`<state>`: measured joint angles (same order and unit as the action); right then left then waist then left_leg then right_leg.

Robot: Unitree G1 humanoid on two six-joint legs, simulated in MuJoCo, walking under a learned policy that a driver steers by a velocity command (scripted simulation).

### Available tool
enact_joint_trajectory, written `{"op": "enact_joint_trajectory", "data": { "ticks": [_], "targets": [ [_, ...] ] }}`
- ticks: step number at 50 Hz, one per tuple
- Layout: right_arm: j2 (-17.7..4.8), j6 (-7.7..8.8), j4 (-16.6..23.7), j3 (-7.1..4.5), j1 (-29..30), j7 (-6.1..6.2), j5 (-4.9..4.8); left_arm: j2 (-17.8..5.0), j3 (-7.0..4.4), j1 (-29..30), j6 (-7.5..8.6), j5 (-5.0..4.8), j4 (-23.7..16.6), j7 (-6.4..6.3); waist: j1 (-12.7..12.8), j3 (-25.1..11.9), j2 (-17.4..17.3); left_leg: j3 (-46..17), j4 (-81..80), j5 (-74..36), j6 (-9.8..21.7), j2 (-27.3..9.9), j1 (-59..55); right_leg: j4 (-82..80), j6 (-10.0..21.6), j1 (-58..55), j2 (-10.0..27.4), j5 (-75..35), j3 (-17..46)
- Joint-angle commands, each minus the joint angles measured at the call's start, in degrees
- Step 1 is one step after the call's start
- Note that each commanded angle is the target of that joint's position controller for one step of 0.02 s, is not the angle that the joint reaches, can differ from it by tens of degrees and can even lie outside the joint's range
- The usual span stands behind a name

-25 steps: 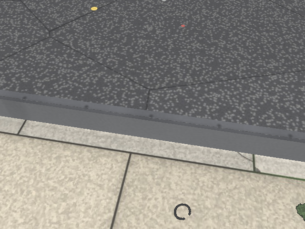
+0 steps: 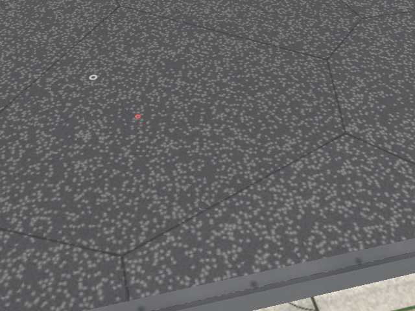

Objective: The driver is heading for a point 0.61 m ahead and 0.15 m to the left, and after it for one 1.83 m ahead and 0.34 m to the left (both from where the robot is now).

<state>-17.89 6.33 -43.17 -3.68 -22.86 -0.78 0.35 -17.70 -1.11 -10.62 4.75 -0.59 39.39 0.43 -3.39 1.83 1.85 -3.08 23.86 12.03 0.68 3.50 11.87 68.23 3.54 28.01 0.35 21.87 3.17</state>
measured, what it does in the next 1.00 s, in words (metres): climbs, turning left: right foot, then left foot 0.16 m higher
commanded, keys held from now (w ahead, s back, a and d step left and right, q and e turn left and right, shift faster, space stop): w+q+shift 0.54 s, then q+shift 0.02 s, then e+shift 0.44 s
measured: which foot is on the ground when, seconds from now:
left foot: down 0.00-0.20, up 0.22-0.60, down 0.62-1.00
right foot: up 0.00-0.18, down 0.20-0.60, up 0.62-1.00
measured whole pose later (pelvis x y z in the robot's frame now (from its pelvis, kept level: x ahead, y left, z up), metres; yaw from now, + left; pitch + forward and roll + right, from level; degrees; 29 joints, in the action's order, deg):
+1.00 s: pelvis +0.64 +0.17 +0.17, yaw +20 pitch +1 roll -1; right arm -14.5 3.2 -43.4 -1.0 -13.9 3.7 0.5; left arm -15.5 -2.8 -7.7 1.1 -1.0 37.6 1.9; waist -2.6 2.6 1.7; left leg 13.2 19.1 16.5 3.9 0.3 3.3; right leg 43.1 0.1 37.4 -0.2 -0.7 -4.2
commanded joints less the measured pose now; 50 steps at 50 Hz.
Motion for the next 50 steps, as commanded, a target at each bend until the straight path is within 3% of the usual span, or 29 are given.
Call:
{"op": "enact_joint_trajectory", "data": {
  "ticks": [1,5,7,9,10,11,12,13,15,19,22,24,25,26,27,28,29,30,31,32,33,34,35,36,38,41,43,46,50],
  "targets": [
    [-4.7,0.87,4.0,-0.39,3.5,0.35,-1.81,0.3,1.38,2.7,1.9,1.33,-7.0,0.61,4.9,2.2,-5.5,-22.5,-13.5,-5.5,14.3,-15.2,-2.5,-13.1,-1.5,9.8,5.3,-0.4,3.8],
    [-10.5,0.74,5.0,-2.29,4.5,1.4,-2.71,-2.2,1.06,8.0,3.17,1.12,-8.3,1.71,4.8,2.8,-5.0,-16.1,-17.5,-6.4,11.0,-12.0,13.1,-30.3,-3.9,-14.2,0.7,-22.5,0.7],
    [-8.5,0.16,5.0,-1.59,3.2,1.29,-3.05,-4.8,-0.4,3.7,2.39,0.62,-6.9,1.03,7.3,-0.2,-6.1,-14.8,-11.5,-10.6,8.9,-10.8,11.3,-31.1,-4.3,-22.1,-0.5,-21.3,0.8],
    [-7.3,-0.51,4.8,-0.76,3.8,0.91,-2.73,-7.5,-2.52,-5.6,1.82,0.86,-5.7,-0.09,14.7,-5.5,-4.6,-11.7,8.7,-23.3,4.9,-7.0,12.4,-33.6,-2.5,-34.0,-1.2,-14.9,-2.3],
    [-4.4,-0.18,6.4,0.3,5.9,0.74,-1.93,-9.1,-3.74,-17.9,1.35,1.16,-2.6,-0.89,20.0,-12.0,-2.5,-10.1,26.8,-19.1,2.1,-4.3,22.4,-32.7,-1.1,-49.2,3.5,-11.8,1.7],
    [4.6,0.47,8.3,2.9,4.3,1.25,-1.39,-12.1,-3.88,-24.0,0.93,1.76,-0.6,-0.94,17.1,-14.4,13.2,-10.5,50.1,20.2,1.1,0.7,31.0,-37.9,-0.2,-53.1,17.0,-15.1,20.5],
    [3.0,0.63,9.7,3.07,-5.3,1.4,-6.2,-13.6,-3.98,-17.0,0.49,2.55,-3.3,-0.13,9.3,-18.1,23.4,-9.3,61.1,17.1,0.2,-0.1,40.2,-52.2,9.1,-51.0,27.0,0.9,49.4],
    [-0.7,-0.59,8.5,2.48,-1.3,1.94,-6.22,-8.6,-3.37,-11.5,0.06,1.95,-3.4,-0.1,9.1,-9.4,11.1,-5.9,67.7,11.4,-1.0,-5.0,44.6,-54.4,9.9,-44.4,25.7,13.5,46.0],
    [1.0,-2.57,9.2,2.81,4.4,1.92,-3.78,-3.8,-2.33,-8.8,-0.89,1.83,-1.3,0.05,7.0,-0.3,2.8,-1.4,75.3,6.9,-1.2,-8.6,46.6,-54.3,8.5,-32.0,21.2,5.3,28.1],
    [8.4,-6.38,13.5,4.93,10.2,1.14,-3.53,0.7,-1.11,-8.2,-0.53,1.92,4.9,-0.35,2.8,5.8,6.5,-1.3,99.7,14.8,-1.7,-9.2,55.1,-57.3,6.8,-20.1,21.8,-9.2,10.3],
    [10.5,-7.06,20.2,7.13,16.5,1.13,-3.83,3.3,0.68,-9.7,-0.85,1.72,9.4,-1.51,-0.6,9.6,2.3,-6.6,112.7,19.3,0.7,-8.9,75.5,-57.6,3.4,-24.8,22.7,-14.7,1.2],
    [8.1,-6.29,25.8,8.15,24.8,-0.25,-2.25,1.5,1.01,-6.7,-2.17,2.28,9.5,-2.01,-2.1,10.7,-2.2,-0.3,89.5,12.5,1.0,-9.8,67.2,-61.4,0.3,-13.5,14.3,-15.2,-10.2],
    [5.1,-6.6,25.9,8.06,25.8,-1.16,-1.07,-1.5,0.72,-8.0,-1.74,2.72,9.0,-2.98,-0.8,7.8,-4.0,8.6,78.1,6.4,0.0,-8.7,55.0,-65.0,2.2,-7.0,11.7,-18.1,-13.9],
    [6.5,-6.13,27.6,8.54,25.0,-1.87,-1.28,-5.4,0.27,-8.7,-1.0,1.83,9.4,-3.75,-2.8,3.2,-1.6,10.4,68.1,2.9,0.8,-10.0,34.2,-70.9,3.6,1.1,12.8,-24.7,-15.5],
    [4.2,-5.7,25.8,7.22,22.0,-2.26,-1.76,-8.4,0.19,-8.1,0.44,0.25,8.4,-4.02,-4.4,-4.3,-0.5,15.2,63.4,0.6,2.5,-4.4,14.7,-66.6,4.6,0.6,11.8,-58.7,-17.8],
    [-0.2,-5.18,24.0,4.65,18.5,-2.36,-1.49,-15.5,-1.61,-11.6,0.67,-0.13,7.8,-4.04,-6.3,-12.3,3.5,17.4,60.5,4.2,3.5,-0.3,6.6,-55.6,5.8,-9.2,13.6,-97.0,-16.8],
    [-2.8,-5.13,22.2,2.61,10.8,-2.41,-1.43,-21.5,-3.72,-11.8,-0.76,0.19,7.7,-3.62,-10.1,-19.3,8.7,15.5,52.9,11.9,5.3,1.6,3.7,-44.1,6.1,-21.4,16.0,-114.0,-13.7],
    [-6.5,-5.36,20.5,1.2,2.6,-2.73,-1.84,-22.3,-4.51,-10.6,-2.19,-0.11,7.4,-2.94,-13.5,-23.0,10.5,8.5,36.2,10.2,7.5,2.9,-2.3,-30.2,5.2,-28.3,17.1,-119.5,-9.6],
    [-10.8,-5.6,16.8,-0.29,0.4,-2.9,-2.49,-15.3,-3.53,-12.8,-1.83,-0.26,6.5,-3.06,-9.3,-20.3,0.5,-9.7,19.7,0.4,10.1,-0.6,-10.9,-9.3,1.0,-21.0,10.5,-65.2,-6.6],
    [-15.1,-5.85,14.4,-0.08,0.3,-1.82,-1.29,-4.1,-0.53,-23.7,0.94,4.56,5.8,0.07,1.7,-29.5,-29.0,-38.8,14.6,-37.2,18.8,-16.7,-22.9,19.2,-2.2,-3.0,-3.4,1.1,2.0],
    [-8.4,-4.87,11.9,1.1,-6.9,-1.08,1.74,-4.8,-2.33,-22.1,2.99,0.05,8.9,2.17,-4.3,-36.0,-16.8,-53.4,-0.1,-21.6,19.3,-24.0,-20.1,36.6,-0.4,3.3,-7.7,0.0,17.8],
    [-6.9,-3.02,9.8,1.83,-4.6,-1.98,0.77,-5.2,-2.76,-10.4,2.45,-3.01,3.8,2.15,-3.5,-20.1,-7.0,-49.1,-3.6,-13.8,16.7,-24.6,-9.4,42.7,0.5,10.6,-7.2,1.0,11.9],
    [-4.6,-1.81,7.9,1.99,2.8,-2.32,-0.87,0.7,-0.68,-4.2,1.75,-2.07,0.3,0.77,0.0,-5.0,-0.3,-37.9,-0.9,-14.7,12.9,-22.8,3.5,42.1,1.1,16.1,-4.3,-0.4,9.3],
    [-0.3,-1.03,6.6,2.74,7.2,-2.45,-0.42,2.7,0.64,-4.3,0.51,-1.06,0.8,-0.34,2.8,-1.0,-0.3,-25.9,2.6,-18.3,10.4,-21.5,10.2,39.6,0.1,15.3,-1.0,-7.2,9.2],
    [6.4,-0.65,4.0,3.64,9.4,-1.79,1.4,2.6,0.56,-8.3,-1.21,-1.56,0.3,-0.22,6.7,-0.5,-2.5,-11.5,2.9,-18.1,8.8,-15.6,13.0,32.3,-0.3,10.1,0.3,-8.7,9.8],
    [3.6,0.82,3.7,2.56,11.2,-0.19,0.0,-1.5,-1.29,-7.5,-2.51,-1.82,0.7,-0.06,6.9,-0.3,-1.8,0.6,-6.2,-34.2,5.2,-14.2,3.2,7.8,-1.6,10.4,0.8,-8.7,4.9],
    [-0.1,0.43,3.5,1.56,11.2,1.84,1.45,-1.1,-1.73,-3.6,-2.94,-1.54,-1.5,0.28,5.5,-1.7,-4.5,7.8,-8.3,-44.6,3.2,-11.8,-0.5,-0.6,-2.7,10.3,-1.0,-14.7,-1.8],
    [-3.6,-1.46,3.9,0.98,13.7,4.78,0.91,1.4,-1.62,-1.5,-3.19,-0.96,-2.5,0.77,4.5,-4.1,-7.4,16.0,-7.9,-42.0,1.6,-8.8,-2.7,-20.3,-4.1,2.8,-1.8,-24.3,-8.1],
    [-7.2,-3.55,3.7,-0.23,14.1,5.41,-0.58,-0.9,-3.23,-3.3,-4.01,-0.13,-3.9,2.34,4.2,-7.5,-11.0,15.8,-0.9,-49.6,3.5,-15.1,-11.7,-29.3,-2.7,-1.6,-0.7,-23.0,-9.6]
  ]
}}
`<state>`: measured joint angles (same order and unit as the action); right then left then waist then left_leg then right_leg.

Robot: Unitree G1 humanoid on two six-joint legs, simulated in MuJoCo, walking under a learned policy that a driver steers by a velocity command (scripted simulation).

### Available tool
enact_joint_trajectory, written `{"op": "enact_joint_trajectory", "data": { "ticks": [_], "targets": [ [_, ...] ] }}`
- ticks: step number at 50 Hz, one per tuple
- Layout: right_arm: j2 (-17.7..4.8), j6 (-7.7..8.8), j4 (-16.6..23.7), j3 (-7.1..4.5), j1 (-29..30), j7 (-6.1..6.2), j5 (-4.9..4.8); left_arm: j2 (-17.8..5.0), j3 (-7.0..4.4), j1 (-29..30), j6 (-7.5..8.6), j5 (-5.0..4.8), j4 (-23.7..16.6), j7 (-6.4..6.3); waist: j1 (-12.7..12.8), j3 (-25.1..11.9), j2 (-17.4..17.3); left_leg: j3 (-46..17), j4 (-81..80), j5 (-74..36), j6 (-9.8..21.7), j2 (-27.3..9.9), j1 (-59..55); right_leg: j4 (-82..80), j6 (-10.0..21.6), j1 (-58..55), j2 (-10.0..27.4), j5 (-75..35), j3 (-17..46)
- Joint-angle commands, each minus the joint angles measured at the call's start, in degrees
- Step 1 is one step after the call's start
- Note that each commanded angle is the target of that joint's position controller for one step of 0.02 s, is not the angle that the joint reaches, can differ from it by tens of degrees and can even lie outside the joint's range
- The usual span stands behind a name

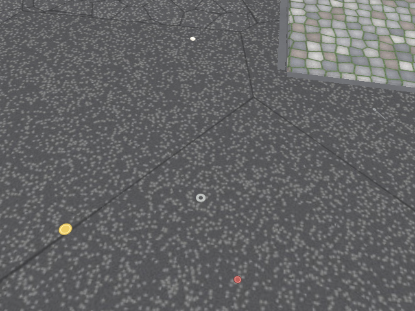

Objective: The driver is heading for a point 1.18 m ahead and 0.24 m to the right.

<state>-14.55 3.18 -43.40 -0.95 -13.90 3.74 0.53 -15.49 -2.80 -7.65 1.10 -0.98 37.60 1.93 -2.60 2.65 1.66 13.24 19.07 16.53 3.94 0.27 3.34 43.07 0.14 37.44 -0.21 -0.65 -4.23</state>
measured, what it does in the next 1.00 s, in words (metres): walks ahead: right foot, then left foot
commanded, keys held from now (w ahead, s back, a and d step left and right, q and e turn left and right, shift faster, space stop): e+shift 0.42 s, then shift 0.06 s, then q+shift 0.52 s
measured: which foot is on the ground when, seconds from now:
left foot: down 0.00-0.10, up 0.12-0.58, down 0.60-1.00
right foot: up 0.00-0.08, down 0.10-0.64, up 0.66-1.00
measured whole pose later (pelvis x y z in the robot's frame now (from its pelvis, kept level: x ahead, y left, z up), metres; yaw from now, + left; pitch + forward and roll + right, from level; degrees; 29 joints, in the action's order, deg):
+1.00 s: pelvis +0.13 +0.05 +0.00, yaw -12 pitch +2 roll -3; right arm -16.7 -3.4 -36.3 -5.2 -12.1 2.9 -1.8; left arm -15.8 -4.3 -5.7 0.7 -1.7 37.0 -1.7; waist -1.8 2.9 -0.8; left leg -20.9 25.0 5.6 -0.5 7.5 19.5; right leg 34.9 -3.9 14.9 -6.7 21.8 8.3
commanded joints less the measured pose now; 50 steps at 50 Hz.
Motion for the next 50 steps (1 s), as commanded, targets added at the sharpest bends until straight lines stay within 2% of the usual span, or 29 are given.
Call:
{"op": "enact_joint_trajectory", "data": {
  "ticks": [1,3,4,5,6,7,8,9,10,11,14,17,19,23,26,28,30,31,32,33,34,35,36,38,39,41,44,47,50],
  "targets": [
    [-10.5,-0.87,4.3,-3.11,6.9,0.72,-1.01,-4.4,-2.12,-7.6,-0.83,0.2,-2.4,1.2,4.3,-8.1,-11.4,-0.9,6.0,-54.5,0.9,-13.4,-4.3,-4.8,1.6,-11.3,0.6,2.0,-1.8],
    [-9.4,-1.87,5.2,-3.25,9.1,0.08,-1.69,-7.6,-3.47,-10.5,-1.61,-0.04,-2.5,1.4,5.3,-7.6,-10.4,-0.9,13.9,-54.3,1.5,-14.0,-5.4,-8.9,3.5,-12.9,-0.6,6.4,-2.7],
    [-8.8,-2.31,5.3,-3.23,9.6,-0.17,-1.94,-8.9,-4.39,-15.3,-1.4,-0.08,-1.6,1.23,7.6,-8.7,-7.9,-0.3,22.4,-51.0,0.7,-12.4,-2.7,-13.9,5.3,-19.4,-2.3,4.6,-2.6],
    [-7.7,-2.34,5.5,-2.89,8.5,-0.62,-1.62,-11.3,-5.6,-19.8,-0.85,0.31,-0.9,0.27,9.9,-8.2,-1.8,-1.4,34.1,-35.6,-1.7,-8.5,6.0,-18.9,8.2,-27.9,-1.5,-5.6,3.2],
    [-1.5,-2.4,7.3,-1.42,5.8,-1.6,1.83,-14.0,-5.73,-16.3,-0.08,0.67,-1.8,-0.43,2.6,-5.7,13.3,-3.3,48.2,14.5,-4.8,2.1,21.8,-14.7,13.4,-34.0,6.7,-29.5,20.4],
    [-4.2,-2.03,8.9,-1.54,-0.1,-2.55,1.1,-15.7,-5.74,-11.6,0.71,3.04,-5.8,-0.53,-0.4,-15.9,17.0,-16.2,64.1,22.3,-7.2,10.2,34.0,-24.9,27.2,-41.7,16.0,-1.6,51.6],
    [-8.7,-0.73,8.2,-2.31,2.6,-3.32,-0.13,-12.7,-5.13,-8.3,1.4,1.89,-7.8,-0.23,1.7,-15.4,8.9,-23.1,63.8,17.9,-5.4,6.0,36.2,-29.6,24.6,-39.9,17.0,11.0,51.4],
    [-9.7,-0.21,9.3,-2.57,8.1,-3.44,-0.25,-9.6,-4.33,-6.5,1.38,0.29,-8.4,-0.74,2.2,-10.2,2.1,-22.9,61.4,13.4,-4.6,4.7,36.7,-30.1,21.1,-35.6,14.3,15.7,45.9],
    [-9.0,-0.27,9.4,-2.65,10.8,-3.18,0.42,-8.0,-3.71,-5.2,1.05,-0.65,-9.0,-1.15,1.5,-8.0,-3.9,-23.0,56.9,10.3,-4.5,2.9,36.0,-30.2,17.9,-30.8,11.9,17.4,41.3],
    [-8.8,-0.52,10.1,-2.74,12.3,-2.81,0.91,-8.1,-3.7,-4.2,0.61,-0.7,-9.3,-1.95,1.2,-7.4,-4.3,-23.5,51.7,8.3,-4.7,2.1,33.8,-29.6,16.3,-27.4,9.6,16.4,37.8],
    [-5.8,-1.29,9.1,-2.58,12.3,-2.53,0.08,-8.2,-3.79,-5.2,-1.07,0.35,-9.8,-3.6,1.3,-8.5,-1.0,-21.1,41.3,6.4,-6.2,3.5,29.4,-27.9,13.0,-25.9,4.8,8.3,32.3],
    [-4.6,-2.06,8.1,-2.83,12.4,-1.59,-0.49,-10.3,-4.79,-6.9,-2.28,0.23,-9.8,-4.43,2.5,-9.2,1.6,-21.2,36.0,4.3,-7.9,4.7,28.3,-26.5,11.7,-25.5,3.7,7.1,32.6],
    [-4.4,-2.36,7.6,-3.07,12.5,-1.25,-0.94,-10.1,-4.94,-6.0,-3.13,0.01,-10.5,-4.8,3.2,-9.0,3.9,-21.5,32.6,1.9,-8.3,4.9,27.7,-26.2,10.3,-24.9,2.7,12.2,33.3],
    [-4.9,-1.73,6.6,-3.54,12.3,-1.48,-1.07,-8.8,-4.55,-4.1,-4.04,0.44,-11.5,-4.44,4.6,-9.3,7.8,-21.2,26.2,-0.4,-8.0,4.2,24.1,-25.0,9.2,-25.3,2.2,15.7,34.4],
    [-5.7,-0.88,6.0,-3.51,11.2,-2.39,-0.92,-7.0,-3.35,-3.3,-4.25,1.3,-11.8,-3.66,5.9,-11.2,9.6,-19.5,22.2,0.1,-6.8,2.0,20.0,-21.6,9.8,-27.9,4.5,7.3,34.5],
    [-5.5,-0.29,5.7,-3.18,9.6,-3.28,-0.6,-5.4,-2.1,-2.3,-4.17,1.42,-11.6,-3.08,5.5,-11.4,7.9,-18.2,16.5,-2.2,-5.6,0.5,14.7,-19.9,10.0,-27.0,5.8,3.8,34.8],
    [-3.0,0.1,5.3,-1.98,9.0,-4.34,0.89,-1.1,-0.09,-4.6,-3.66,2.01,-9.3,-2.51,4.8,-10.1,2.9,-21.9,2.3,-12.1,-3.4,-2.5,6.0,-18.8,6.3,-24.0,3.1,12.9,31.2],
    [-6.2,-0.05,6.6,-2.13,10.7,-4.28,1.69,-1.1,0.01,-8.7,-3.19,3.07,-7.9,-2.35,8.0,-8.6,-6.9,-32.1,-1.1,-17.3,-0.4,-10.2,5.6,-9.9,3.1,-21.8,-2.1,26.3,23.5],
    [-6.7,-0.19,7.1,-1.85,12.1,-3.86,2.29,-4.9,-1.19,-7.3,-2.48,3.03,-8.8,-2.58,9.0,-3.0,-13.2,-37.5,-3.1,-16.8,6.2,-14.2,14.7,-9.2,-0.4,-21.1,-5.8,28.4,16.1],
    [-7.8,-0.52,7.8,-2.48,12.8,-3.56,1.45,-6.5,-1.66,-2.6,-1.61,3.29,-9.6,-3.17,6.7,-1.0,-13.6,-41.5,-4.8,-6.3,7.5,-13.8,18.5,-8.0,-1.9,-21.8,-4.0,23.7,14.6],
    [-9.4,-1.12,7.5,-3.13,11.1,-3.16,0.16,-7.3,-2.06,1.3,-1.07,2.9,-9.7,-3.4,4.5,-0.2,-12.2,-41.5,-4.6,-1.3,6.5,-11.9,17.7,-7.2,-2.6,-20.8,-3.6,20.5,13.3],
    [-13.0,-1.89,7.2,-4.41,8.1,-2.55,-0.74,-7.1,-2.37,3.5,-0.94,2.39,-9.5,-3.56,2.4,-0.5,-11.5,-42.4,-4.1,0.3,6.4,-11.1,14.7,-3.9,-3.3,-17.4,-4.8,21.6,11.5],
    [-14.8,-2.24,7.2,-5.19,5.1,-2.09,-0.99,-7.2,-2.67,4.7,-1.04,1.88,-9.8,-3.66,0.6,-0.6,-11.5,-45.2,-3.7,-0.9,7.4,-11.6,11.2,2.5,-4.2,-12.2,-5.5,26.1,11.7],
    [-13.4,-2.51,7.8,-5.21,2.9,-1.65,-1.1,-5.6,-2.7,3.0,-1.23,0.78,-8.8,-3.9,1.0,-2.4,-8.9,-45.9,-1.9,-6.9,7.8,-10.6,6.6,14.1,-5.3,-6.9,-6.0,30.3,12.5],
    [-12.1,-2.72,8.4,-5.09,3.1,-1.5,-1.51,-4.5,-2.53,2.7,-1.33,0.75,-8.4,-4.31,1.3,-3.5,-8.8,-45.1,-1.2,-10.1,7.2,-9.4,5.5,16.5,-5.5,-6.2,-6.0,30.1,12.6],
    [-10.6,-3.63,9.3,-5.13,3.6,-1.15,-1.94,-2.7,-2.14,3.0,-1.22,0.52,-7.8,-5.01,1.6,-5.5,-9.6,-43.7,-0.1,-14.2,5.8,-7.1,3.1,15.4,-5.7,-5.9,-6.2,28.4,11.6],
    [-10.3,-5.18,10.1,-5.82,2.4,-0.57,-2.02,-1.5,-1.78,4.4,-0.59,-0.14,-7.2,-4.97,1.1,-8.3,-11.2,-44.6,1.2,-15.1,4.6,-5.1,0.1,5.9,-5.6,-8.7,-6.8,26.2,10.9],
    [-11.4,-6.0,11.1,-6.71,2.8,-0.42,-1.83,-2.8,-2.16,2.8,0.3,-0.83,-5.3,-3.98,1.3,-9.6,-14.3,-47.9,0.3,-13.3,4.6,-4.9,1.7,-4.9,-4.6,-16.1,-7.5,24.4,11.5],
    [-11.7,-6.06,11.8,-7.23,3.3,-0.8,-3.15,-5.5,-3.18,-1.7,0.88,-1.08,-2.8,-3.2,2.8,-9.7,-15.7,-51.9,-0.9,-8.9,3.6,-4.3,4.8,-17.7,-2.8,-24.2,-6.5,18.5,12.0]
  ]
}}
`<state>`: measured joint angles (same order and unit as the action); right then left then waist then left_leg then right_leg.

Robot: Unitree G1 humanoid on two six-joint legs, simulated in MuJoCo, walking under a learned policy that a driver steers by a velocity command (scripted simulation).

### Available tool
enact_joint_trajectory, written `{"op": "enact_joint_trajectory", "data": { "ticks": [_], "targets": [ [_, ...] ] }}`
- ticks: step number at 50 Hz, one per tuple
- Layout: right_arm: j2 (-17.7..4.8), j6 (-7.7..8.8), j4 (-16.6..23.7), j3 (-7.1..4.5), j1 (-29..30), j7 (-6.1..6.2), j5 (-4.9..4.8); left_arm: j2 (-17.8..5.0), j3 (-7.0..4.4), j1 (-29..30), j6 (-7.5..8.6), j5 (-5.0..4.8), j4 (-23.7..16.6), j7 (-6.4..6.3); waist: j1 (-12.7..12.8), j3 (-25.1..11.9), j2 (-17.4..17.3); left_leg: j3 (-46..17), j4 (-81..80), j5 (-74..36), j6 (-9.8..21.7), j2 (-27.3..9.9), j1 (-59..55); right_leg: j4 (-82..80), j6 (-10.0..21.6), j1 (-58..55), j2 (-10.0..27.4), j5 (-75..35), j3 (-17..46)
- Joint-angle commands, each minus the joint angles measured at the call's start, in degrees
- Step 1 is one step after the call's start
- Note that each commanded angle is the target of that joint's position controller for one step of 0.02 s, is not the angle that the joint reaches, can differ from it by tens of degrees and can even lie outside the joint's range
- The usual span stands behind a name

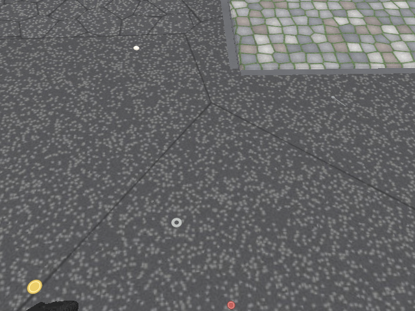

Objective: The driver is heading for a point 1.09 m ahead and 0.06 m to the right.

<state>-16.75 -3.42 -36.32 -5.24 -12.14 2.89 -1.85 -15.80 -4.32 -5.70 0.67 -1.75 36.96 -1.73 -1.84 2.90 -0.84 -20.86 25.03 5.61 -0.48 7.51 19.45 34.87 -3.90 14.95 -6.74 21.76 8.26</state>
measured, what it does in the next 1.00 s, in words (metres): steps on the spot, turning right: right foot, then left foot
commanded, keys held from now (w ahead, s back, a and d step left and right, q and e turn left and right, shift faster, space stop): q+shift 0.12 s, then shift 0.10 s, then e+shift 0.56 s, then w+e+shift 0.10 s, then w+shift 0.02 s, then w+q+shift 0.10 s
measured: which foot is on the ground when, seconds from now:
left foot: down 0.00-0.04, up 0.06-0.44, down 0.46-0.90, up 0.92-1.00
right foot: up 0.00-0.02, down 0.04-0.46, up 0.48-0.90, down 0.92-1.00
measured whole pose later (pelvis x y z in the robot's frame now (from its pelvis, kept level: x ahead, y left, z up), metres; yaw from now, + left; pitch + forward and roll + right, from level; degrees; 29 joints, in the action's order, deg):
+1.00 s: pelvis +0.00 -0.05 -0.02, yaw -17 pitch +1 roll +1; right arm -19.4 3.3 -41.4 -5.3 -12.0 -1.1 -2.9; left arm -16.2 -3.6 -17.3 1.9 -1.6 36.2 1.7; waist -0.2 -0.4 -3.6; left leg 3.4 65.1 25.2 1.2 -5.5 25.1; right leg 37.1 5.0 14.4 0.3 25.1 -6.0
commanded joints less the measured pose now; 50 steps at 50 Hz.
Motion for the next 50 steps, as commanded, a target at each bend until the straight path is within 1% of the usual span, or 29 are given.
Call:
{"op": "enact_joint_trajectory", "data": {
  "ticks": [1,2,3,4,5,6,8,12,16,18,19,22,23,24,25,26,27,29,32,35,39,42,44,45,46,47,48,49,50],
  "targets": [
    [-9.2,0.63,5.0,-2.84,2.5,0.07,-1.54,-5.7,-2.04,-6.1,1.3,-0.23,-0.8,0.47,3.5,-9.4,-12.1,-16.6,-5.8,6.3,6.4,-9.6,-7.4,-17.1,2.3,-7.2,1.7,-10.3,-1.3],
    [-7.3,0.6,4.5,-2.36,-0.2,0.05,-1.49,-7.2,-2.43,-6.2,1.06,0.11,-0.3,0.36,2.2,-10.8,-7.3,-12.5,-0.6,19.1,4.0,-5.8,-0.8,-19.5,4.7,-15.3,8.0,-12.6,2.5],
    [-4.1,0.5,3.4,-1.68,-5.1,-0.31,-0.56,-9.7,-2.45,-4.0,0.34,1.61,-1.8,0.02,-1.0,-11.5,6.0,-1.4,14.0,27.0,1.6,1.5,7.4,-18.5,9.2,-19.5,20.6,-16.1,12.8],
    [-8.3,1.49,5.8,-3.24,-1.2,-0.37,-0.54,-11.4,-2.67,-0.5,0.75,5.54,-2.9,0.57,-0.3,-5.3,16.9,4.5,24.3,30.7,-0.7,2.6,18.1,-20.9,15.4,-8.9,29.0,-22.1,22.1],
    [-12.8,1.85,5.0,-4.37,-0.8,-0.52,0.25,-8.5,-2.07,3.0,1.21,5.48,-4.0,0.33,-1.0,-2.9,12.3,6.9,34.0,26.2,-2.5,-2.4,18.4,-20.9,16.3,-7.0,28.1,-21.5,17.2],
    [-12.8,1.58,3.5,-4.45,-2.3,-0.57,0.65,-5.3,-1.07,5.5,1.28,4.45,-4.3,-0.4,-1.7,-2.4,8.2,8.4,38.7,21.0,-3.0,-3.1,17.8,-19.3,13.9,-5.7,23.3,-20.4,10.1],
    [-9.0,0.63,2.0,-3.18,-4.7,-0.6,1.22,-3.6,0.14,4.5,0.92,2.55,-4.3,-1.31,-1.1,-2.7,6.5,10.0,48.9,17.2,-3.9,-2.9,17.6,-17.1,13.4,-5.5,19.4,-24.1,4.1],
    [-5.9,1.61,5.7,-0.78,2.8,-0.3,0.75,-4.6,0.77,-3.7,-0.1,2.71,-2.8,-1.45,4.0,-1.5,6.8,13.6,46.0,15.7,-6.7,-5.0,21.1,-16.7,17.9,-10.9,18.7,-31.7,1.9],
    [0.5,2.25,5.9,2.51,4.3,-0.71,2.93,-3.8,1.7,-3.2,0.19,1.52,-1.6,0.19,3.1,-4.1,9.2,17.7,20.7,17.6,-6.6,-9.4,6.0,-16.1,17.2,-9.4,16.6,-32.7,1.5],
    [-3.3,2.55,6.1,1.34,5.7,-0.61,2.07,-10.2,-0.41,-6.9,-0.26,0.91,-0.7,1.06,4.7,-1.8,11.9,21.4,15.2,18.3,-6.7,-5.3,2.7,-15.0,17.9,-7.3,16.8,-36.6,4.8],
    [-4.6,2.72,5.9,0.89,5.2,-0.44,1.54,-11.7,-0.96,-7.7,-0.51,0.58,-0.5,1.18,4.4,-1.8,12.2,20.9,11.9,17.3,-6.1,-4.3,2.4,-14.0,18.2,-8.7,17.7,-39.5,7.3],
    [-6.2,3.63,4.3,0.2,0.0,-0.18,0.94,-10.3,-0.93,-6.1,-0.84,-1.61,-0.6,0.6,0.6,-4.8,10.9,17.7,-7.9,1.8,-2.1,-5.9,-9.2,-10.4,14.1,-7.2,16.6,-37.1,11.3],
    [-8.9,3.64,3.9,-0.54,-3.1,0.29,1.63,-7.4,-0.18,-6.2,-0.33,-1.04,-1.1,0.37,-0.1,-9.8,6.9,14.3,-5.0,-8.6,0.5,-12.5,-20.8,-5.6,10.8,-0.1,14.3,-27.7,8.8],
    [-13.9,2.7,3.8,-1.75,-3.7,0.82,3.11,-2.1,1.09,-7.4,0.45,0.23,-2.5,0.57,1.2,-12.2,-9.2,5.9,0.9,-31.7,7.4,-24.7,-29.9,5.2,6.0,13.9,7.4,-5.8,0.6],
    [-10.4,2.22,4.0,-1.25,-3.3,0.47,4.05,-4.4,0.23,-7.1,0.62,-0.11,-2.0,0.36,-0.9,-13.4,-15.2,0.7,-1.3,-36.5,15.7,-32.6,-25.7,16.7,2.2,19.4,4.0,18.1,-5.4],
    [-6.6,2.36,5.4,0.14,-0.9,0.02,4.66,-8.2,-1.34,-7.9,-0.08,-0.35,-0.7,0.29,-0.6,-11.4,-9.7,3.7,-3.0,-32.0,16.8,-31.5,-22.0,27.9,0.2,19.9,6.9,17.6,-4.5],
    [-4.3,2.78,6.0,0.85,3.4,-0.11,4.44,-7.8,-1.88,-8.7,-1.25,-0.65,0.3,0.06,1.6,-9.2,-8.1,8.6,-3.7,-24.3,14.2,-27.5,-19.1,32.5,-0.6,20.7,8.0,13.6,-4.7],
    [-3.2,3.91,6.3,1.36,8.1,-0.17,3.04,-7.1,-2.16,-10.7,-3.59,0.35,1.1,-0.45,3.1,-5.2,-8.8,14.9,-5.4,-17.2,12.0,-24.1,-13.4,37.2,-2.7,21.0,9.4,6.7,-5.3],
    [-3.4,3.96,5.0,1.4,7.5,0.43,3.57,-4.9,-1.34,-7.7,-4.08,0.18,-2.0,-0.19,1.8,-3.2,-8.5,20.1,-7.5,-11.4,13.4,-23.1,-11.7,34.1,-4.1,22.0,10.6,-0.4,-8.0],
    [-5.6,3.53,3.7,0.51,6.0,0.68,3.41,-3.5,-0.4,-4.3,-3.72,0.55,-5.4,1.44,0.1,-3.8,-7.1,22.1,-7.1,-10.8,14.0,-25.1,-14.7,24.6,-3.3,20.8,12.8,-2.0,-9.0],
    [-9.4,3.91,2.5,-1.13,6.8,-0.83,2.38,-4.5,-0.56,-4.7,-4.19,0.64,-7.2,3.38,0.5,-4.9,-7.1,25.2,-5.3,-14.5,13.2,-27.3,-13.5,14.9,-0.6,13.3,12.8,-1.4,-12.2],
    [-11.7,5.1,1.0,-2.3,4.7,-2.14,0.08,-6.0,-1.08,-4.8,-4.53,-0.38,-8.2,4.4,0.8,-5.0,-6.5,22.8,-10.8,21.1,11.1,-30.0,-11.6,10.0,3.6,7.9,12.5,1.9,-14.2],
    [-10.8,5.54,0.3,-2.13,7.2,-2.43,-0.8,-6.1,-1.65,-10.3,-3.81,-0.54,-5.3,4.7,4.8,-2.8,-4.3,25.8,-8.2,33.0,8.4,-28.7,-5.5,3.1,7.2,-1.3,10.2,1.2,-18.0],
    [-8.8,5.71,-0.3,-1.56,6.6,-2.63,-0.35,-7.1,-2.39,-16.3,-3.2,-0.64,-2.3,4.16,7.2,-3.2,-0.3,29.4,-0.8,33.4,6.8,-25.5,0.6,-0.2,9.5,-10.9,7.5,3.1,-18.4],
    [-4.4,6.04,0.0,-0.01,8.1,-3.16,0.66,-10.4,-3.89,-27.1,-2.24,-0.78,1.5,3.39,12.0,-3.9,11.9,35.0,21.6,27.5,3.9,-19.5,13.0,-7.2,14.1,-24.5,10.6,7.8,-8.0],
    [-1.3,7.7,5.8,1.23,12.8,-3.41,1.39,-17.8,-4.6,-28.7,0.16,-0.3,-0.3,2.94,11.6,-3.4,25.8,30.4,44.7,31.5,-0.2,-8.7,37.5,-20.2,24.9,-31.8,25.9,25.0,28.9],
    [-5.3,9.54,6.7,0.66,18.1,-4.25,-1.06,-11.9,-2.89,-24.6,2.46,-0.26,-2.0,3.21,12.8,-1.9,12.5,19.6,49.8,25.6,1.4,-10.9,44.8,-28.4,26.9,-28.4,31.6,30.0,35.6],
    [-6.0,10.29,6.5,0.51,18.0,-5.14,-2.68,-10.2,-1.79,-22.0,3.74,0.49,-2.0,2.88,10.4,1.8,11.3,18.0,50.5,19.3,3.0,-13.3,47.5,-28.1,24.5,-26.6,31.5,27.0,30.9],
    [-6.0,10.35,4.0,0.6,13.1,-5.29,-2.13,-7.9,-0.89,-20.3,4.26,0.96,-2.1,2.77,7.9,1.3,8.0,18.2,50.0,13.6,3.6,-15.2,46.1,-25.8,21.7,-25.6,29.8,21.4,23.7]
  ]
}}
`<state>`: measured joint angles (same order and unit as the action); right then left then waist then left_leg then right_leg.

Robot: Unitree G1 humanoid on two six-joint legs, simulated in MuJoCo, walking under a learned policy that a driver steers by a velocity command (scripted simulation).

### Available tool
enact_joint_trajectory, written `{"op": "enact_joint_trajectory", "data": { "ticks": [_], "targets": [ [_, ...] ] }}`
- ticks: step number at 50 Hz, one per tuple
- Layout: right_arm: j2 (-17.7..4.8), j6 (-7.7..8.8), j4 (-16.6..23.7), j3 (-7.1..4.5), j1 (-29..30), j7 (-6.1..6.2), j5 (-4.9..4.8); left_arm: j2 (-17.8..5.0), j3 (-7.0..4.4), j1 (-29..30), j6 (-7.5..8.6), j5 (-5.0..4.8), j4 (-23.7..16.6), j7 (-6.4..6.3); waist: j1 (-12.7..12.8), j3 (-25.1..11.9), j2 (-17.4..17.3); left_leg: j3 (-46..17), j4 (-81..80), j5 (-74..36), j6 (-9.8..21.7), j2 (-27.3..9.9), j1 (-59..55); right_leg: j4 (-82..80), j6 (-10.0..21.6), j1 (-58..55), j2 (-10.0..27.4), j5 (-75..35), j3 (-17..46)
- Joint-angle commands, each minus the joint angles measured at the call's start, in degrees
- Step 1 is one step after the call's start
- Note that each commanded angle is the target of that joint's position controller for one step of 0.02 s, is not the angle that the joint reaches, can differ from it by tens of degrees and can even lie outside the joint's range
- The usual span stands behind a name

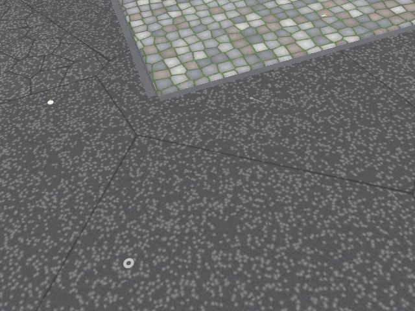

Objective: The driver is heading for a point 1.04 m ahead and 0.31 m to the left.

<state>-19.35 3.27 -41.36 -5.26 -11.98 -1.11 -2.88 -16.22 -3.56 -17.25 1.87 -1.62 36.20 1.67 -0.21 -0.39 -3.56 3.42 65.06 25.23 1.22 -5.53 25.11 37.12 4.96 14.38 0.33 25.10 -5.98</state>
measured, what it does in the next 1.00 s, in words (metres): walks ahead, turning left: left foot, then right foot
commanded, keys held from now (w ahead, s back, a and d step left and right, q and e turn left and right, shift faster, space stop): w+q+shift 0.84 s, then w+shift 0.16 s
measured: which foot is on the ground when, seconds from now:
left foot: up 0.00-0.36, down 0.38-0.78, up 0.80-1.00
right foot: down 0.00-0.36, up 0.38-0.76, down 0.78-1.00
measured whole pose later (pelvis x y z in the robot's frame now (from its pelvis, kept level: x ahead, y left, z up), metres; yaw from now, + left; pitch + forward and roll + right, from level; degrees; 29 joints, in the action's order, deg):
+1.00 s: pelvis +0.74 +0.08 +0.01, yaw +45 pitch +0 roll -3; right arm -18.3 2.1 -35.1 -2.7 -9.3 -1.2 -2.4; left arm -17.2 -4.1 -26.4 6.0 -0.1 42.5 0.4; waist 4.5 0.7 -3.1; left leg -3.1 75.3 16.9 4.2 -1.5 38.1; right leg 24.9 -1.3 7.5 -0.3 17.2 -2.2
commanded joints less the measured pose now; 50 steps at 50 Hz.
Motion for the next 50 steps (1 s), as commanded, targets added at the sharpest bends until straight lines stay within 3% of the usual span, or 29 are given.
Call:
{"op": "enact_joint_trajectory", "data": {
  "ticks": [1,2,5,11,14,16,18,19,20,21,22,23,24,25,27,30,33,36,37,38,39,40,41,42,43,44,45,48,50],
  "targets": [
    [-3.8,3.43,7.0,0.51,9.7,-1.37,0.19,-5.5,-0.66,-5.3,2.95,1.13,-1.7,-0.75,4.0,5.1,8.7,-6.7,7.4,-11.5,1.5,-3.3,37.3,-27.2,10.1,-21.6,20.3,11.9,30.5],
    [-4.4,2.72,5.3,0.15,6.7,-1.72,0.28,-4.8,-0.01,-3.0,3.06,1.73,-2.1,-1.12,2.1,6.0,9.3,-7.1,5.3,-15.8,1.1,-3.8,32.4,-28.1,7.1,-16.9,17.5,6.8,22.9],
    [-2.8,1.01,3.4,0.6,6.4,-1.94,-0.44,-6.0,-0.18,-5.1,4.21,3.6,-1.0,-1.73,3.0,8.2,7.0,-9.1,2.0,-25.5,-0.3,0.6,29.2,-31.1,2.4,-11.6,13.2,-6.6,7.7],
    [0.0,2.03,3.6,2.13,11.0,-3.89,-0.33,-5.7,0.44,-8.2,5.7,2.79,3.6,-3.09,4.0,10.6,5.8,1.2,-19.4,-38.8,2.3,4.5,17.5,-36.8,-5.4,-10.4,8.9,-28.5,-7.0],
    [-0.9,2.75,4.7,1.87,11.7,-4.75,-1.01,-9.1,0.0,-9.2,4.19,3.09,4.9,-4.31,2.8,7.7,10.0,7.8,-26.1,-34.3,5.1,9.5,12.6,-28.6,-8.0,-19.9,9.9,-68.2,-8.8],
    [-2.7,1.9,5.2,1.22,7.5,-4.49,-1.61,-11.9,-0.81,-9.1,2.27,3.2,5.2,-6.0,-1.1,3.4,14.7,11.1,-26.8,-29.1,6.3,12.6,7.2,-17.1,-8.4,-26.2,12.0,-93.9,-9.7],
    [-8.6,-0.02,1.5,-1.44,-11.4,-3.45,-1.38,-13.8,-1.68,-3.8,1.06,3.74,3.7,-6.63,-11.1,-4.4,15.9,8.0,-24.5,-22.4,9.5,13.2,-12.1,5.2,-7.2,-21.6,13.5,-104.9,-7.8],
    [-10.9,-0.84,-1.7,-2.87,-26.0,-2.07,-0.78,-14.3,-1.83,2.7,1.57,3.5,1.9,-5.81,-19.1,-7.6,11.3,-0.2,-31.2,-24.9,12.7,9.9,-30.3,27.3,-6.8,-8.6,9.8,-88.0,-7.0],
    [-9.4,-1.56,-4.1,-1.52,-26.3,-0.74,0.73,-0.4,2.04,3.5,4.28,4.65,0.4,-3.31,-12.7,-3.5,-9.3,-9.4,-23.6,-19.1,15.4,4.7,-41.9,53.4,-5.7,18.4,-1.7,3.2,-1.8],
    [-7.8,-0.09,-0.2,-0.54,-19.0,-0.85,3.01,4.5,4.15,-1.1,6.93,0.11,-4.0,-2.17,-5.3,-11.4,-13.1,-42.1,-34.3,4.9,26.9,-5.2,-46.6,68.7,-6.1,35.2,-6.0,9.6,11.7],
    [-5.0,0.37,1.7,-0.44,-19.0,-0.6,2.74,-2.2,3.59,6.0,9.14,-0.66,-7.0,-1.18,-8.6,-9.6,-2.1,-51.4,-48.9,16.1,25.1,-7.4,-41.7,63.8,-2.7,37.8,-4.0,1.8,16.0],
    [-4.1,1.07,2.0,-0.12,-16.7,-0.73,2.79,-4.3,2.91,7.7,9.86,-1.01,-8.4,-0.75,-4.4,-3.6,6.9,-50.7,-53.3,16.1,21.9,-7.5,-33.1,55.9,-1.0,36.2,-1.5,-3.4,15.8],
    [-4.3,1.58,3.7,-0.07,-12.0,-0.89,2.58,-3.7,3.15,4.8,9.56,0.23,-7.5,-0.73,0.4,-0.5,12.2,-48.1,-54.2,14.5,21.5,-6.2,-23.5,50.2,-1.5,32.7,0.8,-6.2,16.0],
    [-4.4,1.84,5.3,0.05,-7.5,-0.6,2.89,-3.7,3.13,3.3,8.63,1.32,-7.1,-0.98,3.2,2.5,11.6,-44.7,-54.9,11.0,21.7,-3.0,-14.8,46.7,-3.0,29.1,1.9,-7.5,16.5],
    [-3.9,1.81,6.3,0.24,-3.6,0.16,3.03,-5.9,2.36,1.1,6.5,1.84,-5.7,-1.73,5.9,6.0,9.3,-36.6,-56.3,5.7,20.5,1.3,-3.6,39.1,-5.8,25.1,4.8,-7.8,15.1],
    [-3.7,1.93,5.4,0.53,-3.5,1.99,1.17,-4.4,3.03,10.5,5.76,4.01,-9.3,-2.81,2.5,8.6,5.3,-24.9,-55.7,-6.0,17.6,7.4,9.9,19.0,-9.4,15.1,4.6,-18.5,10.3],
    [-5.9,1.21,3.4,-0.42,-7.4,2.76,-0.34,-2.0,3.2,17.9,5.92,1.74,-11.7,-2.69,-3.1,3.9,0.7,-23.2,-51.8,-5.3,13.4,9.6,8.8,0.5,-11.5,2.8,-0.3,-29.2,8.4],
    [-4.5,0.38,2.3,-0.43,-8.8,2.98,-0.56,-5.6,1.18,17.4,5.96,-1.4,-10.9,-2.81,-3.3,1.5,-3.0,-28.9,-44.3,-2.9,11.0,7.2,-6.3,-8.4,-12.1,4.0,-0.5,-26.2,12.9],
    [-4.0,0.07,2.3,-0.42,-8.6,2.81,-0.19,-6.8,0.3,14.8,6.25,-1.7,-10.2,-2.72,-1.7,0.1,-4.1,-30.0,-40.3,-6.1,10.1,6.1,-10.0,-9.2,-11.0,2.2,-0.2,-23.5,12.8],
    [-3.7,-0.12,2.6,-0.2,-7.6,2.26,0.58,-8.9,-1.31,7.1,6.52,-1.87,-8.5,-2.69,3.0,-4.1,-4.5,-29.1,-31.7,-14.7,8.1,6.5,-11.8,-8.7,-9.1,-5.0,-0.2,-19.5,11.9],
    [-0.8,-0.01,4.1,0.84,-5.8,1.51,1.87,-10.8,-2.5,-5.3,6.61,-1.62,-6.3,-2.76,9.4,-12.3,-3.0,-25.4,-15.4,-18.3,5.3,8.1,-5.9,-4.0,-6.6,-21.0,4.4,-15.2,14.1],
    [7.0,0.37,6.6,3.08,-8.2,1.22,3.04,-14.9,-3.19,-15.3,6.15,0.27,-4.2,-2.79,9.4,-20.8,14.2,-19.2,6.0,4.8,4.0,12.4,8.2,-8.6,-2.2,-38.8,15.4,5.5,34.0],
    [5.8,1.32,9.5,3.96,-14.5,1.04,-1.55,-17.5,-3.56,-12.3,6.16,2.02,-3.7,-1.44,3.7,-21.9,37.3,-14.8,20.4,5.5,3.2,10.6,25.2,-22.3,5.5,-42.0,26.2,28.4,67.6],
    [0.2,0.69,7.6,2.97,-10.2,1.48,-2.29,-10.8,-2.56,-6.6,5.77,2.09,-6.1,-1.71,5.8,-11.9,24.1,-13.4,24.9,-2.2,2.3,5.9,29.5,-23.6,4.7,-35.1,23.9,32.7,61.8],
    [-2.2,0.42,8.1,2.53,-3.9,1.16,-0.5,-8.2,-1.95,-6.3,5.06,1.86,-4.9,-2.1,7.2,-5.6,15.3,-10.8,24.0,-5.9,2.3,4.4,28.8,-22.2,3.2,-28.2,20.8,19.9,48.8],
    [-1.5,0.37,8.9,2.53,0.0,0.96,1.15,-8.1,-1.9,-6.3,4.65,2.45,-3.3,-2.0,6.7,-2.5,6.6,-10.3,21.2,-7.5,2.5,2.6,25.9,-21.2,2.5,-22.0,17.8,7.6,39.9],
    [-0.7,0.42,10.1,2.48,2.5,0.6,1.69,-6.8,-1.46,-5.8,4.67,2.76,-1.8,-1.79,5.5,0.9,5.7,-11.0,17.3,-8.9,2.9,1.4,24.2,-21.4,2.8,-16.7,15.5,0.8,33.8],
    [2.0,-0.65,10.4,3.09,2.5,-0.37,0.05,-1.7,0.13,-5.3,5.14,1.49,2.1,-0.94,2.1,4.0,9.3,-11.8,11.0,-7.2,3.5,0.4,21.5,-24.1,3.4,-10.3,13.1,-6.8,24.4],
    [2.7,-0.62,10.8,3.63,4.0,-0.75,0.74,-4.0,-0.44,-5.8,5.4,1.09,3.6,-0.95,0.9,6.3,7.5,-13.1,6.5,-10.6,3.1,1.0,25.3,-26.3,5.2,-9.9,14.5,-10.4,22.0]
  ]
}}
